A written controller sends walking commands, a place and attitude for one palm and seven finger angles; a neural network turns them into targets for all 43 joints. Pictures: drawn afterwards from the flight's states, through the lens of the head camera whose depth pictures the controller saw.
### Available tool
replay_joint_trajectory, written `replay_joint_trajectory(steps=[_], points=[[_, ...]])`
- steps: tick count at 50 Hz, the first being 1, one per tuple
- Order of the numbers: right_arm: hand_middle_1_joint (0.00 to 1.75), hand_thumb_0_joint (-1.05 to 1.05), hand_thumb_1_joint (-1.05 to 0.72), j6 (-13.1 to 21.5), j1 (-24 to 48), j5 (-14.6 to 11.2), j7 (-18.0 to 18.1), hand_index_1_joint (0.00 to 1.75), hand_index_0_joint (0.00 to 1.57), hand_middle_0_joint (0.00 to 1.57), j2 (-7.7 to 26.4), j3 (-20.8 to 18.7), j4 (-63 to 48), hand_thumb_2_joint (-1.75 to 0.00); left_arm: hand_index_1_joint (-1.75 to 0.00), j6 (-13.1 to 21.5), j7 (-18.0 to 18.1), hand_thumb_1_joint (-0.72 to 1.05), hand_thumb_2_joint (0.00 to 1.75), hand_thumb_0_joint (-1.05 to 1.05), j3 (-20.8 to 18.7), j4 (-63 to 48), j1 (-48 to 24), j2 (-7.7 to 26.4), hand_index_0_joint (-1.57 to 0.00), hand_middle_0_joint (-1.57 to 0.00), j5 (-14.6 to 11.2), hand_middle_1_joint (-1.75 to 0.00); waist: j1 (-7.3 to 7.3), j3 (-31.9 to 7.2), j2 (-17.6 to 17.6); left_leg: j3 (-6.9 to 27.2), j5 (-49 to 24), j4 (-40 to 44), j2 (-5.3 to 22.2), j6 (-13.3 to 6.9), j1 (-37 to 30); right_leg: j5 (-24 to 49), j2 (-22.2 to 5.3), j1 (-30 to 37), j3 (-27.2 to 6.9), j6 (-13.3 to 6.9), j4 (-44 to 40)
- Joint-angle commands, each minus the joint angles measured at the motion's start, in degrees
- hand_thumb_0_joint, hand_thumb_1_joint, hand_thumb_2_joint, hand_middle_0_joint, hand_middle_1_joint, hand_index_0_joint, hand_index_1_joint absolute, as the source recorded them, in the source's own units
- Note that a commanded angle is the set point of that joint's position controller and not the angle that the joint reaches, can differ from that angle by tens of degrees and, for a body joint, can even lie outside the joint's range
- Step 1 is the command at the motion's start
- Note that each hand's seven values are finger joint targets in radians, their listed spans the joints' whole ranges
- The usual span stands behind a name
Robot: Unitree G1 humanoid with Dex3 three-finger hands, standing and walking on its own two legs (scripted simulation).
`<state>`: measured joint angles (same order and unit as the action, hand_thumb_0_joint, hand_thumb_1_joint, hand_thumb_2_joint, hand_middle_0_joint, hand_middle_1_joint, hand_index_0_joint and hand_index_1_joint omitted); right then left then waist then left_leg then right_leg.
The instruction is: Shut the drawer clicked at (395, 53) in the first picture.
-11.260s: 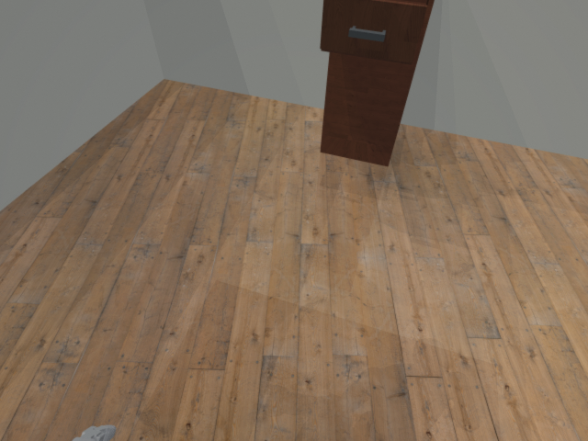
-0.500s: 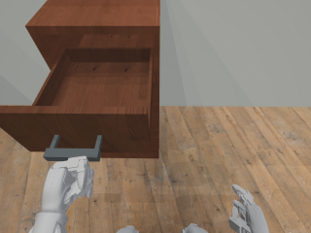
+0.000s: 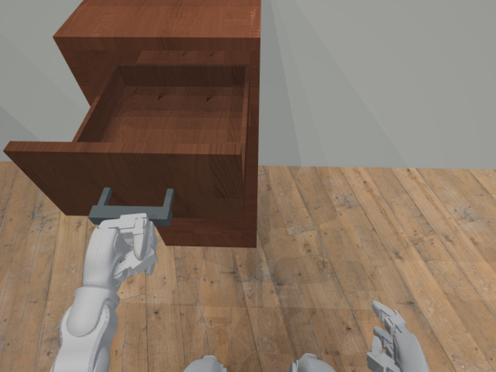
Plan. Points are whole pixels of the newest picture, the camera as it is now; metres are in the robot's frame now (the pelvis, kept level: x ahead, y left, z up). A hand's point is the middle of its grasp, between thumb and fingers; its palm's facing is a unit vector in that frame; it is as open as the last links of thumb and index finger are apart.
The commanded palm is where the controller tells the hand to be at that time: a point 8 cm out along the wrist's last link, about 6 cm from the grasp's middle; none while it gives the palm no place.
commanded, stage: push the drawer shut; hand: left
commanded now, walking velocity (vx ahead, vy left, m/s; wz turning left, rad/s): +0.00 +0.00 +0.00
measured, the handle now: (135, 204) +0.35 +0.20 +0.07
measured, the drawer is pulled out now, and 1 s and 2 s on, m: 0.26 0.13 0.00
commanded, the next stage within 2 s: none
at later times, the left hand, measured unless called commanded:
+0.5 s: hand (161, 208) +0.35 +0.16 +0.06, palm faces +0.02 -1.00 -0.05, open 3.0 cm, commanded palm +0.35 +0.22 +0.07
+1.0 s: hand (166, 178) +0.41 +0.17 +0.06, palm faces +0.01 -1.00 -0.04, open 2.9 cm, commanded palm +0.41 +0.22 +0.07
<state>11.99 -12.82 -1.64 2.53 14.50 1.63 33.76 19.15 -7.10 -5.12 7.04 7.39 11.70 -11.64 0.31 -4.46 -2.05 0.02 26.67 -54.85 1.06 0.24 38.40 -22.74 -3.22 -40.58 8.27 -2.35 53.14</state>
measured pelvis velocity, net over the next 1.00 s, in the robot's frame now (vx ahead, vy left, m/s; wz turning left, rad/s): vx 0.00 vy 0.01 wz -0.03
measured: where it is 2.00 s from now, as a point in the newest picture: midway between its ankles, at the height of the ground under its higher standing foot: outside the picture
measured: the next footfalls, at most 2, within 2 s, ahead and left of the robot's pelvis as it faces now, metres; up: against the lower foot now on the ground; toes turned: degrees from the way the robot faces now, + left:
none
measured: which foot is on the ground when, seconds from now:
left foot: down 0.00-1.00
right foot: down 0.00-1.00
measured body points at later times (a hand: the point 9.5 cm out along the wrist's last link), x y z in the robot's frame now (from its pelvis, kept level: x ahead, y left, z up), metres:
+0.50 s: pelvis +0.00 +0.01 +0.01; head +0.06 +0.00 +0.45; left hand +0.35 +0.21 +0.07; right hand +0.13 -0.25 -0.10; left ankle +0.01 +0.12 -0.68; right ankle +0.04 -0.10 -0.68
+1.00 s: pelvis +0.00 +0.01 +0.00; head +0.08 +0.01 +0.45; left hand +0.41 +0.22 +0.07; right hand +0.09 -0.25 -0.11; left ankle +0.01 +0.12 -0.68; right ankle +0.04 -0.10 -0.68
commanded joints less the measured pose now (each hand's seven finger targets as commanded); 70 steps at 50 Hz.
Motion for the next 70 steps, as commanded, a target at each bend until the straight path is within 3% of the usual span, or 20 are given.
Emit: replay_joint_trajectory(steps=[1, 7, 9, 12, 14, 20, 21, 23, 24, 27, 35, 40, 43, 48, 55, 57, 64, 65, 67, 70], points=[[0.3, 0.0, -0.9, 2.8, 2.5, -0.4, 0.7, 0.3, 0.2, 0.2, 6.9, -2.5, -7.9, -0.9, -1.6, 3.6, 0.9, 0.9, 0.9, 0.0, -3.8, -9.9, -21.9, 6.3, -1.4, -1.4, -1.2, -1.6, 2.46, -12.8, 2.0, 1.3, -3.8, 9.9, -1.8, -1.1, -1.6, -1.2, 1.3, 11.4, -7.8, 1.8, -11.0], [0.3, 0.0, -0.9, 2.2, 2.2, -0.4, 0.7, 0.3, 0.2, 0.2, 7.1, -2.4, -7.2, -0.9, -1.6, 3.6, 1.5, 0.9, 0.9, 0.0, -5.3, -3.9, -27.1, 7.7, -1.4, -1.4, -0.8, -1.6, 2.47, -12.5, 1.9, 1.1, -4.2, 10.8, -1.6, -1.2, -1.9, -0.5, 1.4, 11.6, -7.8, 1.7, -11.4], [0.3, 0.0, -0.9, 2.1, 1.8, -0.3, 0.4, 0.3, 0.2, 0.2, 7.0, -2.4, -6.9, -0.9, -1.6, 3.9, 1.7, 0.9, 0.9, 0.0, -4.0, -3.3, -29.8, 6.3, -1.4, -1.4, -0.7, -1.6, 2.86, -13.2, 1.3, 1.1, -4.9, 10.9, -1.7, -1.1, -2.8, 1.2, 1.3, 11.7, -7.6, 1.8, -11.2], [0.3, 0.0, -0.9, 1.6, 1.1, -0.2, 0.3, 0.3, 0.2, 0.2, 7.4, -2.6, -6.6, -0.9, -1.6, 4.2, 2.2, 0.9, 0.9, 0.0, -6.4, -0.7, -30.6, 8.8, -1.4, -1.4, -0.2, -1.6, 2.49, -13.6, 2.4, 0.9, -5.5, 11.1, -1.6, -1.1, -2.2, 1.7, 1.4, 12.7, -7.8, 1.7, -11.4], [0.3, 0.0, -0.9, 1.1, 0.9, -0.2, 0.3, 0.3, 0.2, 0.2, 7.4, -2.5, -6.3, -0.9, -1.6, 4.3, 2.2, 0.9, 0.9, 0.0, -5.4, 0.9, -33.3, 7.7, -1.4, -1.4, -0.1, -1.6, 2.98, -13.4, 2.2, 0.8, -5.8, 11.2, -1.5, -1.1, -2.6, 2.7, 1.4, 12.1, -7.6, 1.8, -11.2], [0.3, 0.0, -0.9, -0.1, -0.4, -0.1, 0.4, 0.3, 0.2, 0.2, 7.7, -2.8, -5.4, -0.9, -1.6, 5.3, 2.4, 0.9, 0.9, 0.0, -7.3, 5.1, -38.4, 10.0, -1.4, -1.4, 0.4, -1.6, 2.94, -15.5, 1.6, 0.6, -7.3, 11.4, -1.4, -1.0, -3.1, 5.1, 1.3, 13.3, -7.8, 1.7, -10.6], [0.3, 0.0, -0.9, -0.3, -0.5, 0.0, 0.3, 0.3, 0.2, 0.2, 7.6, -2.9, -5.4, -0.9, -1.6, 5.5, 2.3, 0.9, 0.9, 0.0, -5.9, 5.2, -39.3, 8.5, -1.4, -1.4, 0.8, -1.6, 3.17, -15.8, 0.3, 0.6, -8.1, 11.5, -1.4, -0.9, -4.0, 6.3, 1.4, 12.7, -7.4, 1.6, -10.3], [0.3, 0.0, -0.9, -0.7, -1.2, 0.0, 0.2, 0.3, 0.2, 0.2, 7.8, -3.0, -4.8, -0.9, -1.6, 5.5, 2.4, 0.9, 0.9, 0.0, -6.4, 8.0, -40.3, 9.0, -1.4, -1.4, 0.8, -1.6, 3.59, -15.8, 2.9, 0.9, -7.9, 11.4, -1.2, -1.1, -3.3, 6.0, 1.7, 12.5, -7.3, 1.8, -10.3], [0.3, 0.0, -0.9, -0.9, -1.4, 0.0, 0.2, 0.3, 0.2, 0.2, 7.9, -2.9, -4.7, -0.9, -1.6, 5.7, 2.3, 0.9, 0.9, 0.0, -5.7, 8.2, -42.7, 8.8, -1.4, -1.4, 0.9, -1.6, 3.89, -15.5, 1.7, 0.9, -8.0, 11.5, -1.3, -1.0, -3.4, 6.5, 1.6, 12.1, -7.3, 1.7, -10.2], [0.3, 0.0, -0.9, -1.7, -2.1, 0.1, 0.1, 0.3, 0.2, 0.2, 8.1, -3.1, -4.4, -0.9, -1.6, 6.0, 2.3, 0.9, 0.9, 0.0, -8.3, 10.6, -43.4, 11.5, -1.4, -1.4, 0.9, -1.6, 3.41, -16.7, 2.4, 0.8, -8.7, 11.5, -1.3, -1.1, -3.1, 7.2, 1.7, 13.5, -7.5, 1.6, -10.2], [0.3, 0.0, -0.9, -3.4, -3.5, 0.2, -0.4, 0.3, 0.2, 0.2, 7.9, -3.2, -3.9, -0.9, -1.6, 6.7, 1.1, 0.9, 0.9, 0.0, -10.2, 15.5, -47.3, 12.4, -1.4, -1.4, 0.4, -1.6, 3.33, -17.7, 0.5, 0.0, -11.2, 11.3, -1.3, -0.9, -3.2, 11.5, 1.9, 14.8, -7.8, 1.5, -10.0], [0.3, 0.0, -0.9, -4.6, -4.6, 0.3, -0.3, 0.3, 0.2, 0.2, 8.2, -3.2, -3.2, -0.9, -1.6, 7.3, 0.5, 0.9, 0.9, 0.0, -12.0, 19.7, -51.9, 14.7, -1.4, -1.4, 0.5, -1.6, 4.39, -17.8, 2.8, 0.0, -10.3, 10.9, -1.2, -1.1, -1.7, 10.9, 2.0, 14.6, -8.2, 1.8, -10.1], [0.3, 0.0, -0.9, -5.0, -5.1, 0.4, -0.4, 0.3, 0.2, 0.2, 8.0, -3.1, -3.0, -0.9, -1.6, 7.7, 0.2, 0.9, 0.9, 0.0, -10.6, 20.8, -55.3, 13.8, -1.4, -1.4, 1.0, -1.6, 4.71, -18.6, -0.5, 0.2, -11.3, 10.8, -1.3, -1.0, -3.1, 11.7, 2.2, 13.2, -7.7, 1.4, -9.4], [0.3, 0.0, -0.9, -5.7, -6.3, 0.5, -0.3, 0.3, 0.2, 0.2, 8.6, -3.3, -1.8, -0.9, -1.6, 8.2, 0.7, 0.9, 0.9, 0.0, -11.4, 26.0, -62.5, 15.5, -1.4, -1.4, 1.6, -1.6, 6.1, -18.7, 1.4, 0.6, -9.2, 10.1, -1.1, -1.2, -2.1, 9.4, 2.4, 10.7, -7.7, 1.6, -9.3], [0.3, 0.0, -0.9, -6.8, -8.2, 0.9, -0.6, 0.3, 0.2, 0.2, 8.9, -3.0, -1.0, -0.9, -1.6, 9.1, 0.3, 0.9, 0.9, 0.0, -12.5, 34.0, -69.4, 17.5, -1.4, -1.4, 2.6, -1.6, 7.03, -20.6, 0.3, 0.6, -8.8, 9.2, -1.3, -1.4, -0.5, 9.0, 2.6, 9.9, -8.0, 1.6, -8.7], [0.3, 0.0, -0.9, -7.2, -8.9, 1.1, -0.5, 0.3, 0.2, 0.2, 9.4, -3.1, -0.8, -0.9, -1.6, 9.5, 0.3, 0.9, 0.9, 0.0, -15.4, 36.6, -70.3, 21.1, -1.4, -1.4, 2.8, -1.6, 6.84, -20.7, 2.0, 0.4, -8.4, 8.7, -1.3, -1.6, 1.6, 8.8, 2.6, 10.8, -8.5, 1.7, -8.6], [0.3, 0.0, -0.9, -8.3, -11.1, 1.5, -1.0, 0.3, 0.2, 0.2, 9.6, -3.1, -0.8, -0.9, -1.6, 9.9, -0.3, 0.9, 0.9, 0.0, -15.3, 41.5, -76.5, 21.6, -1.4, -1.4, 3.8, -1.6, 8.54, -22.5, -1.1, 0.5, -9.0, 7.4, -1.2, -1.8, 1.9, 9.0, 3.0, 7.7, -8.4, 1.7, -7.7], [0.3, 0.0, -0.9, -8.4, -11.6, 1.6, -1.1, 0.3, 0.2, 0.2, 9.9, -3.1, -0.6, -0.9, -1.6, 9.7, -0.3, 0.9, 0.9, 0.0, -16.0, 42.6, -77.4, 22.7, -1.4, -1.4, 3.9, -1.6, 8.93, -22.2, 0.7, 0.6, -8.6, 7.1, -1.1, -1.9, 2.9, 8.7, 3.0, 7.8, -8.4, 1.9, -7.8], [0.3, 0.0, -0.9, -8.9, -12.6, 1.9, -1.1, 0.3, 0.2, 0.2, 10.3, -3.1, -0.8, -0.9, -1.6, 9.7, -0.2, 0.9, 0.9, 0.0, -18.9, 44.3, -76.8, 26.3, -1.4, -1.4, 4.4, -1.6, 8.15, -23.0, 0.0, 0.5, -9.5, 6.7, -1.2, -2.0, 4.3, 9.7, 3.1, 8.9, -8.8, 1.7, -7.2], [0.3, 0.0, -0.9, -9.4, -13.6, 2.1, -1.5, 0.3, 0.2, 0.2, 10.0, -3.3, -0.9, -0.9, -1.6, 9.8, -0.4, 0.9, 0.9, 0.0, -17.0, 43.7, -79.4, 24.1, -1.4, -1.4, 4.8, -1.6, 8.87, -24.9, -2.1, 0.8, -11.5, 6.5, -1.0, -1.9, 1.8, 11.1, 3.3, 7.4, -8.2, 1.6, -6.8]])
